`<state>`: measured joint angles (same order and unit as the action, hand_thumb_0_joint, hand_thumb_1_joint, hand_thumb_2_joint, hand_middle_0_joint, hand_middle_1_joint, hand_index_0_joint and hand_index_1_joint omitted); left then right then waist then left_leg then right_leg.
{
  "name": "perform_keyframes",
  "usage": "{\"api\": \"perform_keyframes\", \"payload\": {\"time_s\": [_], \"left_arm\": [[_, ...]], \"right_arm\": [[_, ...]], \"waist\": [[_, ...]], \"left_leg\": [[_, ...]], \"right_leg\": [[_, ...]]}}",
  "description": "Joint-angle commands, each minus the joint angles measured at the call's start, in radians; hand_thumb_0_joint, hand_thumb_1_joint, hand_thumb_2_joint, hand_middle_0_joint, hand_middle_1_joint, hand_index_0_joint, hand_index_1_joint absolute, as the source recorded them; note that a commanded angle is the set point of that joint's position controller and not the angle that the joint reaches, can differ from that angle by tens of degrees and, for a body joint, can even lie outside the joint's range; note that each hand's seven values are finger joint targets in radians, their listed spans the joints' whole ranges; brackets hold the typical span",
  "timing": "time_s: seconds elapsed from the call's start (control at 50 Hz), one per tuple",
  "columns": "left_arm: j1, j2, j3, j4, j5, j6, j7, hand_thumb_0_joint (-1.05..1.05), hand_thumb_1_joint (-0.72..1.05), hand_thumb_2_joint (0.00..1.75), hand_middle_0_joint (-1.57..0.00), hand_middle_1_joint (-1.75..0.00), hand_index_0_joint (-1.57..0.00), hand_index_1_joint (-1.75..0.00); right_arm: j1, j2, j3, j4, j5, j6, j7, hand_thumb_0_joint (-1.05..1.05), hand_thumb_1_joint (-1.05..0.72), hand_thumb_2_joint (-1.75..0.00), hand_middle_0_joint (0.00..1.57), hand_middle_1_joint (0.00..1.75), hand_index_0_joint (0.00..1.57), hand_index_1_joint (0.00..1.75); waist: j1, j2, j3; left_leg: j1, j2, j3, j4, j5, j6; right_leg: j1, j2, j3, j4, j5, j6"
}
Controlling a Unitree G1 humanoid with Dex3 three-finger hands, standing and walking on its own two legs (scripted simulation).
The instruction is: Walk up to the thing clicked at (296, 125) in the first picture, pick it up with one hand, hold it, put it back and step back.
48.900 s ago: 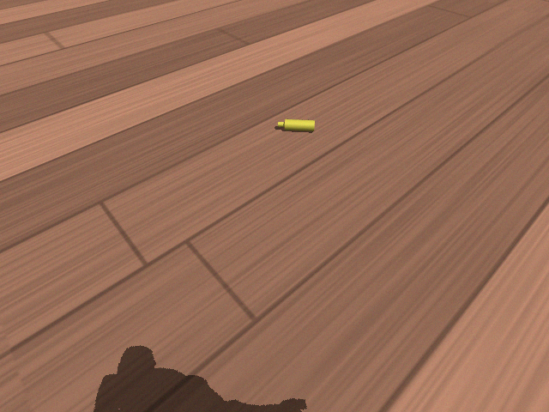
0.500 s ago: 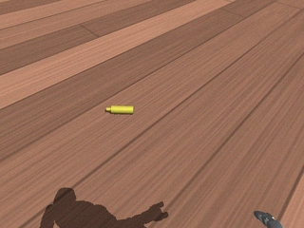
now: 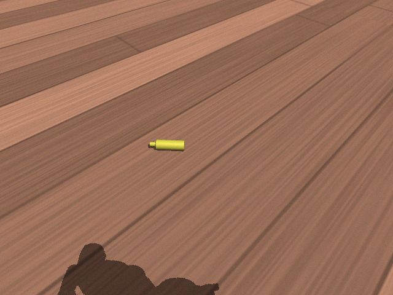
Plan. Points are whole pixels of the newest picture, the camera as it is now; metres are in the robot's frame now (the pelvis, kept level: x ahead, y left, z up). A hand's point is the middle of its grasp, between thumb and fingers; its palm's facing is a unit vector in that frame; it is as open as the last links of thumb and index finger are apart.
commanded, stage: step back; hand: left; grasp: from above
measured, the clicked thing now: (167, 144) +1.13 +0.22 -0.73
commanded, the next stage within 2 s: stand in 0.40 s
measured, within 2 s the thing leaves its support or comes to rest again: neither
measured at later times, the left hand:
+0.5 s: hand out of the picture +0.15 +0.24 -0.14, palm faces +0.01 -0.94 -0.34, open 7.4 cm
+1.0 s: hand out of the picture +0.12 +0.24 -0.14, palm faces -0.02 -0.94 -0.35, open 7.4 cm
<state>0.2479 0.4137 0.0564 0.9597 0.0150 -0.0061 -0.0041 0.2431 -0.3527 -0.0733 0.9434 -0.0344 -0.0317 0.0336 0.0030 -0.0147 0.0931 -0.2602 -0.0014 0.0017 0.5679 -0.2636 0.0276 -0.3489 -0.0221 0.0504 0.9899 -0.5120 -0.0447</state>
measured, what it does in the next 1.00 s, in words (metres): steps on the spot: right foot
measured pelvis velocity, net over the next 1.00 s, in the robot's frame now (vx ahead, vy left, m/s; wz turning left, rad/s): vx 0.04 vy -0.02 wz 0.00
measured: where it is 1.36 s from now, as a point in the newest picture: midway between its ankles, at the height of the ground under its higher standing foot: outside the picture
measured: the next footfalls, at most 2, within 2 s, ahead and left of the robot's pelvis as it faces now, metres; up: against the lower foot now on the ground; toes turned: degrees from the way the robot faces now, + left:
right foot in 0.18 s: +0.12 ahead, -0.15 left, +0.00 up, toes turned -3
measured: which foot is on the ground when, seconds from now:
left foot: down 0.00-1.00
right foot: up 0.00-0.16, down 0.18-1.00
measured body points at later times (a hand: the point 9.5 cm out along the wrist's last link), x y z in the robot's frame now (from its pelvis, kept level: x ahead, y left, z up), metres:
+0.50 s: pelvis +0.04 -0.02 +0.00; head +0.06 -0.02 +0.45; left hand +0.15 +0.28 -0.12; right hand +0.12 -0.32 -0.13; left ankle +0.02 +0.12 -0.73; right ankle +0.08 -0.14 -0.73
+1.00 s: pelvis +0.04 -0.02 +0.02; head +0.06 -0.03 +0.47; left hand +0.12 +0.28 -0.11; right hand +0.13 -0.32 -0.12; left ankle +0.02 +0.12 -0.73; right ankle +0.08 -0.14 -0.73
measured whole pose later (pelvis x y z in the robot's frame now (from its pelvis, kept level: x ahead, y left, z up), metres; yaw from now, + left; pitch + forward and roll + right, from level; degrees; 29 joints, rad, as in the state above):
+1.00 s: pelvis +0.04 -0.02 +0.02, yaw +0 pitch -2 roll +0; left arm 0.09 0.36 -0.01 1.16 0.01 -0.03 -0.01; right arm 0.09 -0.35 -0.01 1.14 -0.01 -0.02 0.01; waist 0.01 0.01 0.05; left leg -0.07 0.02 -0.01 0.31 -0.21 -0.03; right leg -0.17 -0.03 -0.04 0.34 -0.14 0.01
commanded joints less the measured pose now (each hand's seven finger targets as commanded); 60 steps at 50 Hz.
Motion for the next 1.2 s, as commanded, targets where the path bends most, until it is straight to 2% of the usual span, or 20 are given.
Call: {"api": "perform_keyframes", "payload": {"time_s": [0.0, 0.06, 0.12, 0.16, 0.18, 0.2, 0.22, 0.24, 0.26, 0.28, 0.32, 0.36, 0.38, 0.4, 0.44, 0.48, 0.58, 0.78, 1.12, 1.18], "left_arm": [[0.044, 0.176, 0.052, -0.049, -0.007, -0.021, -0.002, 0.00, 0.90, 0.90, -0.20, -0.30, -0.20, -0.30], [0.003, 0.133, 0.043, -0.055, -0.011, -0.027, 0.001, 0.00, 0.90, 0.90, -0.20, -0.30, -0.20, -0.30], [-0.009, 0.136, 0.053, -0.029, -0.004, -0.033, 0.016, 0.00, 0.90, 0.90, -0.20, -0.30, -0.20, -0.30], [0.005, 0.162, 0.061, -0.010, 0.003, -0.034, 0.023, 0.00, 0.90, 0.90, -0.20, -0.30, -0.20, -0.30], [0.005, 0.205, 0.071, -0.015, 0.012, -0.038, 0.028, 0.00, 0.90, 0.90, -0.20, -0.30, -0.20, -0.30], [-0.040, 0.253, 0.073, -0.031, 0.016, -0.041, 0.029, 0.00, 0.90, 0.90, -0.20, -0.30, -0.20, -0.30], [-0.133, 0.287, 0.074, -0.052, 0.010, -0.037, 0.024, 0.00, 0.90, 0.90, -0.20, -0.30, -0.20, -0.30], [-0.199, 0.269, 0.068, -0.070, 0.014, -0.033, 0.022, 0.00, 0.90, 0.90, -0.20, -0.30, -0.20, -0.30], [-0.204, 0.234, 0.059, -0.068, 0.011, -0.029, 0.021, 0.00, 0.90, 0.90, -0.20, -0.30, -0.20, -0.30], [-0.210, 0.222, 0.055, -0.066, 0.006, -0.029, 0.022, 0.00, 0.90, 0.90, -0.20, -0.30, -0.20, -0.30], [-0.221, 0.200, 0.052, -0.053, 0.005, -0.027, 0.021, 0.00, 0.90, 0.90, -0.20, -0.30, -0.20, -0.30], [-0.197, 0.186, 0.051, -0.043, -0.001, -0.024, 0.019, 0.00, 0.90, 0.90, -0.20, -0.30, -0.20, -0.30], [-0.143, 0.131, 0.017, -0.016, -0.023, -0.022, 0.012, 0.00, 0.90, 0.90, -0.20, -0.30, -0.20, -0.30], [-0.137, 0.123, 0.016, 0.002, -0.026, -0.019, 0.009, 0.00, 0.90, 0.90, -0.20, -0.30, -0.20, -0.30], [-0.189, 0.137, 0.012, 0.026, -0.016, -0.031, 0.008, 0.00, 0.90, 0.90, -0.20, -0.30, -0.20, -0.30], [-0.212, 0.147, 0.009, 0.037, -0.014, -0.035, 0.007, 0.00, 0.90, 0.90, -0.20, -0.30, -0.20, -0.30], [-0.231, 0.144, -0.004, 0.074, -0.016, -0.037, 0.005, 0.00, 0.90, 0.90, -0.20, -0.30, -0.20, -0.30], [-0.236, 0.150, -0.017, 0.123, -0.011, -0.038, 0.002, 0.00, 0.90, 0.90, -0.20, -0.30, -0.20, -0.30], [-0.204, 0.161, -0.023, 0.141, -0.009, -0.040, 0.008, 0.00, 0.90, 0.90, -0.20, -0.30, -0.20, -0.30], [-0.208, 0.162, -0.023, 0.139, -0.010, -0.038, 0.008, 0.00, 0.90, 0.90, -0.20, -0.30, -0.20, -0.30]], "right_arm": [[-0.043, -0.277, -0.059, -0.074, 0.010, -0.032, -0.032, 0.00, -0.90, -0.90, 0.20, 0.30, 0.20, 0.30], [-0.060, -0.250, -0.043, -0.074, 0.008, -0.024, -0.037, 0.00, -0.90, -0.90, 0.20, 0.30, 0.20, 0.30], [-0.079, -0.238, -0.024, -0.074, 0.021, -0.003, -0.043, 0.00, -0.90, -0.90, 0.20, 0.30, 0.20, 0.30], [-0.101, -0.208, -0.010, -0.077, 0.037, 0.013, -0.046, 0.00, -0.90, -0.90, 0.20, 0.30, 0.20, 0.30], [-0.097, -0.178, 0.000, -0.084, 0.043, 0.014, -0.049, 0.00, -0.90, -0.90, 0.20, 0.30, 0.20, 0.30], [-0.080, -0.144, 0.009, -0.080, 0.046, 0.021, -0.052, 0.00, -0.90, -0.90, 0.20, 0.30, 0.20, 0.30], [-0.043, -0.177, -0.003, -0.051, 0.042, 0.032, -0.060, 0.00, -0.90, -0.90, 0.20, 0.30, 0.20, 0.30], [-0.012, -0.200, -0.012, -0.017, 0.033, 0.034, -0.060, 0.00, -0.90, -0.90, 0.20, 0.30, 0.20, 0.30], [-0.010, -0.198, -0.008, -0.007, 0.034, 0.029, -0.057, 0.00, -0.90, -0.90, 0.20, 0.30, 0.20, 0.30], [-0.013, -0.202, -0.006, 0.004, 0.033, 0.024, -0.055, 0.00, -0.90, -0.90, 0.20, 0.30, 0.20, 0.30], [-0.010, -0.194, -0.003, 0.027, 0.026, 0.014, -0.053, 0.00, -0.90, -0.90, 0.20, 0.30, 0.20, 0.30], [-0.017, -0.221, -0.008, 0.032, 0.016, 0.004, -0.058, 0.00, -0.90, -0.90, 0.20, 0.30, 0.20, 0.30], [-0.061, -0.224, -0.001, 0.007, 0.004, -0.011, -0.052, 0.00, -0.90, -0.90, 0.20, 0.30, 0.20, 0.30], [-0.114, -0.258, 0.000, 0.011, 0.009, -0.018, -0.046, 0.00, -0.90, -0.90, 0.20, 0.30, 0.20, 0.30], [-0.152, -0.221, 0.009, 0.036, 0.023, -0.018, -0.042, 0.00, -0.90, -0.90, 0.20, 0.30, 0.20, 0.30], [-0.136, -0.205, 0.022, 0.053, 0.025, -0.015, -0.043, 0.00, -0.90, -0.90, 0.20, 0.30, 0.20, 0.30], [-0.168, -0.208, 0.025, 0.085, 0.029, -0.015, -0.039, 0.00, -0.90, -0.90, 0.20, 0.30, 0.20, 0.30], [-0.186, -0.205, 0.028, 0.127, 0.026, -0.011, -0.037, 0.00, -0.90, -0.90, 0.20, 0.30, 0.20, 0.30], [-0.182, -0.205, 0.032, 0.151, 0.026, -0.005, -0.034, 0.00, -0.90, -0.90, 0.20, 0.30, 0.20, 0.30], [-0.175, -0.204, 0.034, 0.155, 0.025, -0.004, -0.034, 0.00, -0.90, -0.90, 0.20, 0.30, 0.20, 0.30]], "waist": [[0.016, 0.132, 0.001], [0.006, 0.197, -0.044], [0.019, 0.191, -0.084], [0.048, 0.133, -0.121], [0.047, 0.039, -0.148], [0.024, -0.094, -0.146], [0.011, -0.152, -0.131], [-0.014, -0.149, -0.093], [-0.023, -0.123, -0.076], [-0.028, -0.113, -0.074], [-0.025, -0.111, -0.107], [-0.004, -0.069, -0.172], [0.005, -0.035, -0.201], [0.034, 0.002, -0.154], [0.020, 0.011, -0.170], [0.000, 0.016, -0.163], [0.003, 0.041, -0.136], [-0.001, 0.036, -0.096], [0.000, 0.009, -0.144], [0.000, 0.009, -0.135]], "left_leg": [[-0.003, 0.209, -0.248, -0.291, -0.074, 0.147], [0.011, 0.223, -0.177, -0.200, 0.232, 0.166], [-0.037, 0.187, -0.109, -0.075, 0.402, 0.127], [-0.099, 0.143, -0.098, 0.021, 0.293, 0.066], [-0.141, 0.103, -0.085, 0.092, 0.172, 0.033], [-0.156, 0.003, -0.064, 0.188, -0.038, -0.003], [-0.053, -0.014, -0.043, 0.276, -0.276, -0.012], [0.003, 0.008, -0.049, 0.284, -0.285, -0.017], [0.009, 0.011, -0.042, 0.188, -0.295, -0.009], [0.005, 0.011, -0.038, 0.147, -0.208, -0.001], [0.038, 0.040, -0.041, -0.004, 0.034, 0.005], [0.068, 0.099, -0.119, -0.056, 0.249, 0.038], [0.121, 0.156, -0.203, -0.131, 0.288, 0.042], [0.031, 0.180, -0.226, -0.131, 0.221, 0.058], [0.008, 0.129, -0.154, -0.138, 0.180, 0.015], [0.066, 0.115, -0.117, -0.168, 0.207, 0.000], [0.085, 0.132, -0.114, -0.232, 0.240, -0.006], [0.104, 0.128, -0.095, -0.316, 0.125, -0.018], [0.161, 0.137, -0.082, -0.314, 0.200, -0.019], [0.148, 0.135, -0.081, -0.320, 0.176, -0.022]], "right_leg": [[-0.100, -0.033, 0.007, -0.037, 0.106, 0.013], [0.011, -0.036, -0.057, -0.267, 0.117, 0.041], [0.154, 0.013, -0.111, -0.421, 0.274, 0.037], [0.263, 0.004, -0.080, -0.504, 0.405, 0.018], [0.290, -0.086, 0.045, -0.518, 0.451, -0.010], [0.208, -0.238, 0.269, -0.622, 0.361, -0.087], [0.054, -0.349, 0.353, -0.659, 0.286, -0.197], [-0.021, -0.347, 0.352, -0.640, 0.280, -0.214], [-0.024, -0.298, 0.266, -0.617, 0.325, -0.177], [-0.013, -0.255, 0.191, -0.593, 0.357, -0.135], [0.039, -0.194, 0.107, -0.521, 0.419, -0.070], [0.095, -0.139, 0.057, -0.422, 0.539, -0.031], [0.105, -0.092, 0.029, -0.422, 0.495, -0.003], [0.149, -0.057, 0.014, -0.476, 0.389, 0.015], [0.247, -0.104, 0.030, -0.516, 0.480, 0.011], [0.227, -0.116, 0.039, -0.527, 0.527, 0.002], [0.269, -0.111, 0.018, -0.591, 0.527, 0.018], [0.251, -0.110, 0.021, -0.679, 0.428, 0.028], [0.259, -0.120, 0.016, -0.689, 0.518, 0.024], [0.257, -0.115, 0.014, -0.693, 0.481, 0.025]]}}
